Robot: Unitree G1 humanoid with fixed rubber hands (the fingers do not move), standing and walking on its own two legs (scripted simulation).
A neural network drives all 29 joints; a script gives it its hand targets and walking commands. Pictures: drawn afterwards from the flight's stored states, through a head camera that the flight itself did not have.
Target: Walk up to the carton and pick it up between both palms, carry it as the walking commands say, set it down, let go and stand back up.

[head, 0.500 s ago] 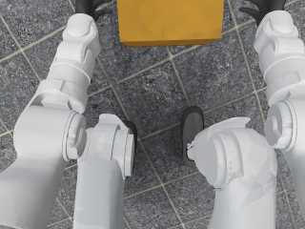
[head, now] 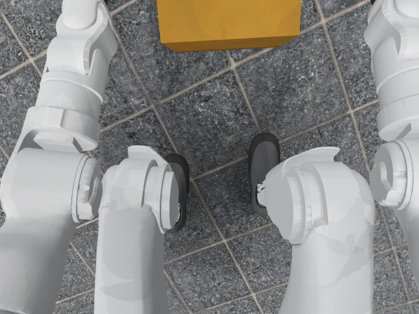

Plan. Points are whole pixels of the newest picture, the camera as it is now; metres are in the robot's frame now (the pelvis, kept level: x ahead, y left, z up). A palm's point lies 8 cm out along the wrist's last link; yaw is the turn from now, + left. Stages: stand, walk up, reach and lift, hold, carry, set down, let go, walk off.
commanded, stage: set down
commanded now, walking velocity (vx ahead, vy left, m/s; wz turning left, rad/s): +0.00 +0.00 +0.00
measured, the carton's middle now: out of the picture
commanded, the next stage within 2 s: let go in 1.24 s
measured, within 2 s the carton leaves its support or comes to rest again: neither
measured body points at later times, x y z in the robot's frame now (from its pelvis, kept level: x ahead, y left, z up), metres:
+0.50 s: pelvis +0.00 +0.00 +0.10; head +0.36 -0.04 +0.35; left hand +0.56 +0.14 -0.04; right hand +0.54 -0.26 -0.05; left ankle +0.12 +0.11 -0.35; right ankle +0.15 -0.11 -0.35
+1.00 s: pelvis +0.02 -0.01 +0.22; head +0.34 -0.06 +0.52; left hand +0.55 +0.14 +0.11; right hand +0.54 -0.26 +0.10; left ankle +0.11 +0.11 -0.35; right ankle +0.15 -0.11 -0.35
